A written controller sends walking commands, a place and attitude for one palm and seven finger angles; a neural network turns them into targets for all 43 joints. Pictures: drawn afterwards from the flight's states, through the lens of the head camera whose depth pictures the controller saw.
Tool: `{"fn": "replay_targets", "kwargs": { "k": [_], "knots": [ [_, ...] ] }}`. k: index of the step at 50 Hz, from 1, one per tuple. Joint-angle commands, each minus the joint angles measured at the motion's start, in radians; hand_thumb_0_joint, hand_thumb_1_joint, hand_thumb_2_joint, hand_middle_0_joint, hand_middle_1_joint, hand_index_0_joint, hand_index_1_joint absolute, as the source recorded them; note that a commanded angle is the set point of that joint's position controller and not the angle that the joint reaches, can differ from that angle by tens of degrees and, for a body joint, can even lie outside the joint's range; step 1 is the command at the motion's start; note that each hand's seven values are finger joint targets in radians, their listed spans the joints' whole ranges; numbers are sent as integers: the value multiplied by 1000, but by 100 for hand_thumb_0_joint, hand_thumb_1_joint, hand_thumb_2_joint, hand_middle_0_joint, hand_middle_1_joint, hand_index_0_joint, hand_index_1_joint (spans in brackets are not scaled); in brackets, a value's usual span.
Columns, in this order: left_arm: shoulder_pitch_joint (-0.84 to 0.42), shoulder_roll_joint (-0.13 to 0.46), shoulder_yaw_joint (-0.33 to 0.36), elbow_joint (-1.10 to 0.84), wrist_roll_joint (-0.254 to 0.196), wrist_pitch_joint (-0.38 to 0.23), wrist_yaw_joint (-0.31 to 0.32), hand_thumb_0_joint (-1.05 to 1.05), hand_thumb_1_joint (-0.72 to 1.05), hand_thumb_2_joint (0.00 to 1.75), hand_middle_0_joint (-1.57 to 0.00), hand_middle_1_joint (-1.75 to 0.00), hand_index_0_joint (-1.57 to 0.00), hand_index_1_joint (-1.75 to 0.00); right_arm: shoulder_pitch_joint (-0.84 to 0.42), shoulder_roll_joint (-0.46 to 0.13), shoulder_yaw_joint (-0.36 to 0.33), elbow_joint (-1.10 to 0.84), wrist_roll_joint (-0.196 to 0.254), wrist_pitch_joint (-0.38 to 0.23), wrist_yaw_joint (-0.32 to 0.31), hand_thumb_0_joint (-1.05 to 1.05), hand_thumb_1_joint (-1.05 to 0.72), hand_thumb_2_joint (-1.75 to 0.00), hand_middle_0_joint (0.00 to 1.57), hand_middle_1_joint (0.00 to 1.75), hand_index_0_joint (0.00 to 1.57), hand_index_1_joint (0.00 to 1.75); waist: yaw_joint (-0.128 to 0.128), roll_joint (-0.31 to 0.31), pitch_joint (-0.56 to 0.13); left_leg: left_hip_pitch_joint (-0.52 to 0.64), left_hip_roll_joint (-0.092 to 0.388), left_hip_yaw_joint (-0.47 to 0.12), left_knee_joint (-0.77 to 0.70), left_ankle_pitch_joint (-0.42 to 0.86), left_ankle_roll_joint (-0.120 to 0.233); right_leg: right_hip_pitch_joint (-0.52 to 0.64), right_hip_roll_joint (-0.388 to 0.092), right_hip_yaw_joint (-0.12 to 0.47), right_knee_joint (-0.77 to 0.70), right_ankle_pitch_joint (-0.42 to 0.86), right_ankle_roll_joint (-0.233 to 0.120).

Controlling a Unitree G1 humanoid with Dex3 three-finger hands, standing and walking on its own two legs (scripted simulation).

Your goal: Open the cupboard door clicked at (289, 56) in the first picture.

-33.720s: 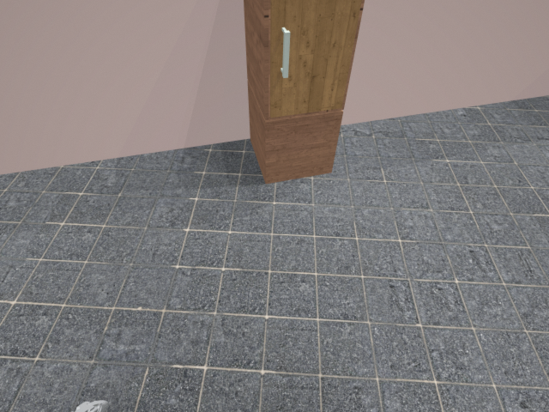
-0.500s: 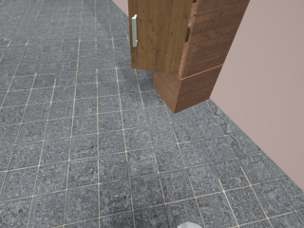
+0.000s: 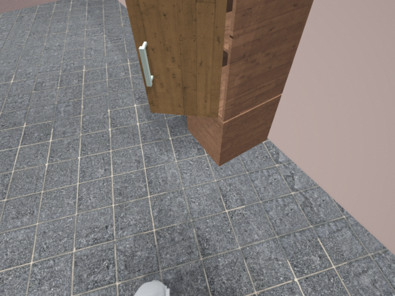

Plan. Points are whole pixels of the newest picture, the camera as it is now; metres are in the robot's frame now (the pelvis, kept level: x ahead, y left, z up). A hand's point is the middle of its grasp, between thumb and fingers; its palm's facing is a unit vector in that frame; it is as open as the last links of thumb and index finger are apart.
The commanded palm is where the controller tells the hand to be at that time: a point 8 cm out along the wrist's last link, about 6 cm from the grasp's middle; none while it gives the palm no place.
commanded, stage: take the last steps up to it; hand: left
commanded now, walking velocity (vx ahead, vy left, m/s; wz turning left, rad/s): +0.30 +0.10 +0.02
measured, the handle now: (147, 64) +0.92 +0.23 -0.07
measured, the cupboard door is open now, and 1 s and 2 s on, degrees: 50 50 50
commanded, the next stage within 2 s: come to a stop and stand still in 0.68 s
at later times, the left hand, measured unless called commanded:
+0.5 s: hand (97, 268) +0.21 +0.27 -0.18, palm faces +0.05 -0.99 -0.16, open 7.4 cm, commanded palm none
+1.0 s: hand (130, 186) +0.43 +0.22 -0.17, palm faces +0.00 -0.98 -0.21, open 7.2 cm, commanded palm none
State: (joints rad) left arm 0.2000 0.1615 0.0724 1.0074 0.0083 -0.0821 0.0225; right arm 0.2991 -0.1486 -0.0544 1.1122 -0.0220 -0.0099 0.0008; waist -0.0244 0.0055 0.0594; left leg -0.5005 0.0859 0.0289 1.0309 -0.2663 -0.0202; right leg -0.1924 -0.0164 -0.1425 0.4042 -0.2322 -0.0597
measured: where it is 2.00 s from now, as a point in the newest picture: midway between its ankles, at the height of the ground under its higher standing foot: (189, 272)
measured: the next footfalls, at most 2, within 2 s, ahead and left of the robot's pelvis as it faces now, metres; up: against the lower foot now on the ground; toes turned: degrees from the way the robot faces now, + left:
left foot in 0.26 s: +0.24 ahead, +0.16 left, +0.00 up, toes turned +7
right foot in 0.78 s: +0.36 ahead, -0.05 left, +0.00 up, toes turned -9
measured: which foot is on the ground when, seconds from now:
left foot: up 0.00-0.24, down 0.26-0.80, up 0.82-1.00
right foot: down 0.00-0.28, up 0.30-0.76, down 0.78-1.00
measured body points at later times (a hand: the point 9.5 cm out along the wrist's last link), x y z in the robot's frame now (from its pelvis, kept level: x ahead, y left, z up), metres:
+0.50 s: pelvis +0.19 +0.09 +0.00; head +0.22 +0.10 +0.44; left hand +0.20 +0.32 -0.17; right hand +0.23 -0.15 -0.15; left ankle +0.20 +0.16 -0.75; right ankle +0.19 -0.05 -0.66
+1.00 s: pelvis +0.33 +0.05 +0.00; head +0.36 +0.04 +0.44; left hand +0.43 +0.28 -0.15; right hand +0.30 -0.16 -0.17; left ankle +0.32 +0.18 -0.70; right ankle +0.32 -0.04 -0.75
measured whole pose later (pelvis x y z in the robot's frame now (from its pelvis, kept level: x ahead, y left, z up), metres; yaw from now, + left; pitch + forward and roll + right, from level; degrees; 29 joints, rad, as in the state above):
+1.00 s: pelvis +0.33 +0.05 +0.00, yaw -2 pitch +0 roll +1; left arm 0.12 0.14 0.04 1.00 0.01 -0.03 0.04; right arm 0.27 -0.14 -0.04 1.11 0.00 0.04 -0.02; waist -0.03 0.00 0.08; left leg -0.40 0.03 0.04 0.87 -0.46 -0.05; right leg -0.23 -0.04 -0.13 0.47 -0.25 -0.04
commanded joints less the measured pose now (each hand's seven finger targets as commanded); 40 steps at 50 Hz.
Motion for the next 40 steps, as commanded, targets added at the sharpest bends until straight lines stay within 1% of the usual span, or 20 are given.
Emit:
{"fn": "replay_targets", "kwargs": {
  "k": [1,4,8,9,11,12,13,14,15,17,19,21,26,31,34,36,37,38,39,40],
  "knots": [
    [142,90,-4,34,9,-15,-16,0,90,90,-20,-30,-20,-30,2,-11,1,-64,-2,-8,15,0,-90,-90,20,30,20,30,36,-119,-29,-56,14,24,-144,72,-26,85,-253,141,-197,338,-81],
    [177,109,-6,66,13,-14,-15,0,90,90,-20,-30,-20,-30,-111,-26,2,-105,1,-19,25,0,-90,-90,20,30,20,30,63,-145,-5,-62,0,45,-273,71,-23,135,-268,145,-175,385,-82],
    [189,142,-3,87,16,-3,-11,0,90,90,-20,-30,-20,-30,-203,-55,4,-144,2,-30,32,0,-90,-90,20,30,20,30,71,-168,36,11,-30,64,-391,45,2,136,-293,143,-142,373,-71],
    [185,149,0,90,18,0,-10,0,90,90,-20,-30,-20,-30,-187,-63,1,-143,2,-33,31,0,-90,-90,20,30,20,30,55,-144,26,73,-37,68,-433,45,9,118,-299,146,-114,351,-66],
    [146,156,5,84,12,9,-11,0,90,90,-20,-30,-20,-30,-43,-100,-6,-99,-4,-42,19,0,-90,-90,20,30,20,30,-24,-102,-14,329,-88,114,-555,96,27,21,-239,76,51,387,-34],
    [153,128,-1,73,10,13,-15,0,90,90,-20,-30,-20,-30,87,-165,-21,-62,-10,-49,8,0,-90,-90,20,30,20,30,-75,2,-95,533,-17,43,-576,114,55,-81,-183,41,260,297,-7],
    [199,71,-10,53,0,16,-22,0,90,90,-20,-30,-20,-30,191,-279,-47,-47,-25,-51,-6,0,-90,-90,20,30,20,30,-94,255,-197,719,237,-293,-619,178,160,-302,-43,-34,552,-154,41],
    [140,68,-20,13,6,13,-18,0,90,90,-20,-30,-20,-30,229,-304,-47,-50,-16,-37,-14,0,-90,-90,20,30,20,30,-99,238,-187,659,330,-406,-701,207,230,-379,-23,48,771,-376,28],
    [90,65,-18,11,6,19,-11,0,90,90,-20,-30,-20,-30,158,-272,-39,-63,-8,-38,-22,0,-90,-90,20,30,20,30,-78,203,-154,559,328,-385,-753,147,222,-430,-57,116,877,-309,24],
    [88,68,-7,32,14,31,-24,0,90,90,-20,-30,-20,-30,24,-175,-11,-109,-5,-47,-26,0,-90,-90,20,30,20,30,-14,132,-38,364,258,-260,-812,50,189,-414,-112,153,887,-154,32],
    [138,48,-9,55,19,45,-31,0,90,90,-20,-30,-20,-30,0,-139,2,-109,-3,-63,-28,0,-90,-90,20,30,20,30,28,92,-35,315,209,-157,-834,119,161,-366,-119,144,820,-93,44],
    [149,31,-9,54,21,58,-30,0,90,90,-20,-30,-20,-30,12,-129,5,-101,0,-69,-29,0,-90,-90,20,30,20,30,42,86,-37,311,190,-106,-855,173,169,-365,-114,135,780,-49,55],
    [58,36,-6,10,19,65,-32,0,90,90,-20,-30,-20,-30,73,-116,4,-78,0,-76,-31,0,-90,-90,20,30,20,30,39,21,-20,379,188,-66,-865,309,187,-415,-120,134,634,36,71],
    [-59,33,-22,-31,16,61,-34,0,90,90,-20,-30,-20,-30,146,-112,13,-30,-6,-69,-33,0,-90,-90,20,30,20,30,10,61,3,439,178,-23,-814,488,190,-361,-92,86,415,24,56],
    [-103,40,-29,-50,15,56,-32,0,90,90,-20,-30,-20,-30,181,-115,15,-5,-11,-60,-34,0,-90,-90,20,30,20,30,-6,81,15,447,177,-19,-760,539,182,-290,-67,60,303,-27,38],
    [-86,44,-29,-46,15,53,-32,0,90,90,-20,-30,-20,-30,185,-117,16,9,-12,-54,-36,0,-90,-90,20,30,20,30,2,74,-10,453,160,-6,-693,560,160,-193,-36,32,212,-27,29],
    [-35,53,-26,-32,15,48,-31,0,90,90,-20,-30,-20,-30,183,-116,15,14,-7,-51,-37,0,-90,-90,20,30,20,30,27,58,-36,431,135,10,-624,552,137,-90,-18,20,134,26,24],
    [61,82,-17,-1,13,40,-29,0,90,90,-20,-30,-20,-30,165,-115,16,12,2,-51,-35,0,-90,-90,20,30,20,30,73,37,-86,363,96,38,-517,506,103,89,-32,42,69,129,9],
    [179,156,-1,36,16,30,-16,0,90,90,-20,-30,-20,-30,157,-84,17,-5,14,-54,-29,0,-90,-90,20,30,20,30,110,-108,-143,139,25,79,-337,304,60,344,-185,227,81,365,-49],
    [271,221,13,64,6,26,-8,0,90,90,-20,-30,-20,-30,163,-70,19,-25,18,-51,-28,0,-90,-90,20,30,20,30,120,-251,-182,-25,-93,131,-97,-269,4,459,-419,453,12,680,-177]
  ]
}}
